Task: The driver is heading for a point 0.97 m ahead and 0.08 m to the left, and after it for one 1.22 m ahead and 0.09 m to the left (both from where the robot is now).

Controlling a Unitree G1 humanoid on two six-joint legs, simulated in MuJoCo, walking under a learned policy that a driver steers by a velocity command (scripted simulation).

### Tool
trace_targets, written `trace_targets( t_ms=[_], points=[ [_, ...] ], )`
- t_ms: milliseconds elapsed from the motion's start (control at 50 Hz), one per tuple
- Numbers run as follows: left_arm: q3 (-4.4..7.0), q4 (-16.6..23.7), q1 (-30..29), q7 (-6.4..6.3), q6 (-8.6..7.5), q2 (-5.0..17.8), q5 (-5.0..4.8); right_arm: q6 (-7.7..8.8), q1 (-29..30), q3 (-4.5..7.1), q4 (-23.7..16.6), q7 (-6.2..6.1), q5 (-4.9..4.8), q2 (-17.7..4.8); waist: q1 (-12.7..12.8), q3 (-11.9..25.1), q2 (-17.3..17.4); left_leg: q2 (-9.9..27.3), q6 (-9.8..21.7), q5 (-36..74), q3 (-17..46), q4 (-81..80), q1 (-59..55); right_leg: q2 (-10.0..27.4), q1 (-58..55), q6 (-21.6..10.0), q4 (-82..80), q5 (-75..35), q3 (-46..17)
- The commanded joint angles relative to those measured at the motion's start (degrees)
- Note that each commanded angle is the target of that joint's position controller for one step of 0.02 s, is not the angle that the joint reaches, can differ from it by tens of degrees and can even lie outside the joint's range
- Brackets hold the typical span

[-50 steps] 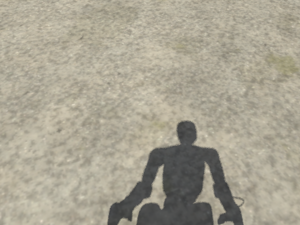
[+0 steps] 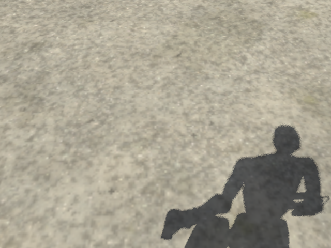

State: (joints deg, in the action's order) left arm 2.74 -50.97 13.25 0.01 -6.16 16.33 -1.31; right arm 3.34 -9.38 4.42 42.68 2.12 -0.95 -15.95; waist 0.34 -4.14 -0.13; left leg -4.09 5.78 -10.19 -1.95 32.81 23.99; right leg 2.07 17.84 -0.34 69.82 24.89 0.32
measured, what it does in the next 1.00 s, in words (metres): walks ahead, turning left: right foot, then left foot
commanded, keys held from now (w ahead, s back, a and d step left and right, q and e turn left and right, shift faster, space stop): w+q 0.50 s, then w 0.36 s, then w+e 0.14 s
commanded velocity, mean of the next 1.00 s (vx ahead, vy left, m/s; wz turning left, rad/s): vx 0.50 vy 0.00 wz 0.39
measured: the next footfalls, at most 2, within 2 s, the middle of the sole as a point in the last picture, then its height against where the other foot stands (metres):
right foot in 0.38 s outside the picture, level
left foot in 0.88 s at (115, 211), level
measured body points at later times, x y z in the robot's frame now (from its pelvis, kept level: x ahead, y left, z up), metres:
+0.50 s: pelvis +0.30 -0.04 +0.01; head +0.32 -0.03 +0.46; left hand +0.38 +0.26 -0.08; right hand +0.45 -0.29 -0.11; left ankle +0.16 +0.06 -0.63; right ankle +0.38 -0.13 -0.72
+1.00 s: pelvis +0.53 +0.11 +0.01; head +0.55 +0.13 +0.46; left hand +0.46 +0.38 -0.13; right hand +0.78 -0.07 -0.07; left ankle +0.54 +0.21 -0.73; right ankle +0.49 -0.08 -0.63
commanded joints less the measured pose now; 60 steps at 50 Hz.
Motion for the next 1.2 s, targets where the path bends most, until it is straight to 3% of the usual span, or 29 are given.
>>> trace_targets(
  t_ms=[20,100,200,300,340,360,380,400,420,440,460,480,500,540,600,700,800,840,860,880,900,920,940,960,980,1000,1060,1120,1200],
  points=[
    [1.82,5.9,-2.7,-0.07,-2.37,7.8,0.85,1.15,-3.6,1.56,-3.7,-0.72,0.84,-6.1,-0.7,8.6,0.2,15.7,11.9,10.4,25.2,-18.1,-22.1,4.9,20.3,-0.7,-2.0,-5.9,-5.9],
    [1.51,7.6,-4.2,-0.22,0.09,5.2,2.31,1.33,-4.4,2.05,-4.0,-1.86,0.27,-8.5,0.7,5.4,0.7,13.0,12.0,17.7,18.9,-21.0,-12.4,4.3,17.4,3.2,-13.7,-11.6,-3.8],
    [0.43,11.1,-14.8,0.32,-0.24,3.1,1.67,0.47,-8.6,2.51,-3.1,-2.93,-0.13,-9.8,-3.6,3.6,4.1,8.4,7.0,9.2,15.0,-19.8,-8.1,-0.5,11.5,4.2,-35.6,-30.6,-2.2],
    [1.46,13.0,-16.9,1.25,-1.27,6.5,0.86,-0.26,-11.3,2.38,-2.0,-3.32,-0.44,-8.9,-3.6,4.0,6.2,11.8,5.4,4.8,22.9,-12.9,-15.6,-1.4,9.7,2.0,-42.1,-26.7,-5.2],
    [2.18,12.1,-12.8,1.33,-1.93,7.7,0.80,-0.75,-10.2,2.36,-2.5,-3.52,-0.21,-8.7,-1.0,5.0,7.9,12.0,4.4,7.6,25.1,-8.6,-16.9,-1.8,4.5,0.1,-43.7,-22.0,-4.2],
    [3.05,10.7,-7.2,1.03,-2.24,9.1,1.22,-0.81,-9.6,1.76,-3.1,-3.43,-0.03,-7.2,1.9,8.2,7.6,9.2,2.8,10.8,23.7,-2.7,-15.6,-1.2,-4.0,-1.6,-45.2,-22.1,-3.9],
    [3.89,9.9,1.3,0.59,-2.42,12.0,2.19,-0.66,-9.4,0.47,-4.3,-3.16,0.66,-4.0,5.6,16.0,3.1,5.8,0.6,5.7,19.6,11.9,-9.3,7.2,-18.5,-5.1,-43.6,-19.3,-11.4],
    [5.05,8.3,7.3,0.47,-1.64,16.8,2.88,-0.04,-17.9,-0.74,-5.7,-3.05,-0.59,0.1,2.3,23.6,-14.9,-2.8,-3.8,-21.0,12.0,31.7,11.5,21.0,-38.8,-14.9,-47.5,-10.4,-37.4],
    [4.36,8.0,7.4,0.87,-1.24,12.7,1.16,0.12,-19.0,-0.14,-4.9,-3.23,-1.73,-5.4,3.0,22.6,-15.3,1.5,-4.5,-23.9,12.7,41.0,20.8,23.5,-39.3,-16.0,-51.5,4.4,-47.7],
    [3.15,9.2,4.5,0.64,-0.85,8.0,0.95,-0.22,-12.8,0.96,-5.1,-3.29,-1.54,-9.6,4.8,14.6,-8.7,4.0,-4.9,-18.4,12.4,43.5,23.1,20.5,-32.4,-13.0,-52.8,6.0,-38.5],
    [2.57,9.6,1.4,0.48,-0.34,6.6,1.45,-0.55,-8.6,1.17,-6.0,-3.39,-0.73,-9.9,4.3,9.8,-4.8,6.1,-5.1,-13.9,10.2,42.5,21.6,17.9,-24.8,-10.8,-53.3,-0.8,-29.7],
    [2.13,9.3,-0.6,0.44,-0.03,5.5,1.82,-0.62,-6.2,1.28,-6.8,-3.26,-0.01,-9.1,3.3,6.2,-4.0,7.7,-5.1,-11.0,9.9,39.8,20.0,15.4,-18.5,-10.1,-54.6,-7.6,-23.9],
    [1.76,9.0,-1.4,0.30,-0.04,4.6,2.20,-0.83,-6.2,1.35,-7.1,-2.88,-0.16,-8.0,1.9,4.8,-5.2,9.2,-4.9,-9.2,9.9,37.7,17.5,13.6,-14.7,-9.4,-56.0,-11.9,-19.2],
    [1.83,7.8,-0.6,0.49,-0.50,4.6,1.90,-1.23,-7.0,0.67,-7.4,-2.50,-0.66,-4.8,1.0,4.3,-5.9,9.8,-4.8,-8.3,8.7,34.2,14.8,12.0,-11.4,-10.2,-58.6,-16.2,-14.3],
    [2.56,6.1,0.7,0.78,-1.04,6.9,1.42,-1.31,-4.5,-0.24,-8.8,-2.42,-0.07,-2.7,0.7,3.4,-4.2,9.9,-5.4,-5.1,8.4,25.9,16.2,12.9,-11.1,-12.4,-61.2,-22.9,-10.0],
    [2.77,4.4,2.3,0.69,-0.05,9.0,0.30,0.10,3.8,-1.40,-10.4,-0.93,0.17,-1.6,2.9,2.1,-3.4,9.3,-5.3,8.6,3.5,8.2,12.0,10.2,-11.6,-10.6,-61.7,-27.7,-1.6],
    [3.04,1.4,7.3,0.65,1.65,11.1,-0.63,0.55,10.0,-1.17,-13.0,0.13,-0.36,-3.2,3.9,0.6,-4.8,7.3,-3.2,4.8,1.4,-0.1,9.7,13.7,-18.5,-9.2,-58.7,-31.5,-1.8],
    [3.15,1.0,6.3,0.36,2.34,12.1,-0.94,0.62,4.9,-0.01,-11.8,0.10,0.14,-5.3,-0.4,3.9,-5.5,4.7,-1.0,3.6,-0.7,-3.9,0.2,13.1,-19.5,-7.5,-51.2,-45.7,0.3],
    [2.74,0.8,6.4,0.18,2.53,11.3,-0.86,0.48,-3.0,1.39,-9.1,-0.23,0.43,-7.6,-4.4,8.8,-4.6,2.9,0.6,5.4,-1.9,-5.6,-11.8,10.7,-16.9,-6.1,-41.8,-51.8,2.8],
    [1.53,1.8,6.4,0.10,2.26,8.8,0.18,0.14,-12.5,2.75,-7.1,-1.04,0.90,-11.0,-8.5,15.5,-1.6,9.7,3.3,6.7,5.6,-3.3,-28.9,8.3,-5.7,-3.9,-27.3,-41.2,3.9],
    [-0.81,3.9,11.3,0.54,1.27,1.8,1.16,-0.11,-16.1,3.73,-6.6,-1.60,1.72,-17.0,-6.0,22.9,13.5,25.9,12.0,-1.7,32.9,-7.8,-46.9,-1.5,16.9,0.0,-4.8,-4.5,4.0],
    [0.17,2.8,9.4,0.74,0.22,6.0,-0.07,0.06,-16.9,2.58,-6.8,-1.55,1.36,-12.4,-7.9,26.0,11.1,28.1,13.1,-5.6,42.2,-13.4,-45.9,-1.9,22.6,-0.4,3.7,8.3,-5.8],
    [1.29,4.5,5.2,0.97,-0.10,9.1,-1.71,0.42,-13.8,1.57,-6.4,-1.42,1.23,-9.9,-7.3,16.9,9.0,26.2,10.5,-3.5,32.6,-14.1,-39.2,0.7,26.9,-0.9,5.6,4.8,-6.3],
    [1.22,5.0,2.7,0.85,-0.05,8.6,-1.62,0.71,-10.4,0.98,-6.3,-1.32,1.03,-8.0,-5.5,12.2,6.6,23.3,8.7,0.0,24.7,-15.3,-31.9,3.3,25.9,-1.1,3.1,-0.1,-5.1],
    [1.38,4.9,1.7,0.67,0.36,8.0,-0.74,1.05,-7.3,0.52,-6.0,-1.08,1.13,-6.2,-3.6,8.7,5.5,21.1,7.6,2.4,19.7,-17.5,-25.5,4.8,24.1,-0.7,-0.2,-3.7,-4.8],
    [1.67,4.3,3.0,0.55,1.27,7.5,-0.45,1.62,-5.0,0.16,-5.9,-0.97,1.38,-4.6,-1.6,7.2,6.5,19.4,6.6,4.4,15.7,-19.9,-20.7,6.2,20.5,-0.4,-2.1,-6.7,-5.5],
    [1.33,3.8,4.5,0.32,3.52,4.2,-0.51,3.26,-3.2,0.65,-4.2,-1.05,1.73,-4.7,0.8,4.7,5.1,19.1,6.9,9.4,8.8,-24.6,-14.8,6.2,17.9,1.0,-4.4,-11.4,-6.1],
    [1.43,5.3,0.7,0.32,3.90,3.5,-0.17,3.60,-4.3,1.12,-2.3,-1.86,2.23,-5.6,0.3,2.6,3.6,18.6,6.1,12.8,2.9,-25.9,-16.2,5.7,22.2,1.7,-11.2,-19.3,-7.6],
    [0.71,7.4,-6.1,1.76,3.38,2.1,0.27,3.23,-5.4,1.56,-0.8,-2.66,1.76,-7.3,-2.0,0.5,2.6,17.5,4.1,13.3,-4.2,-26.8,-17.7,4.6,20.5,1.0,-24.7,-29.6,-3.6]
  ],
)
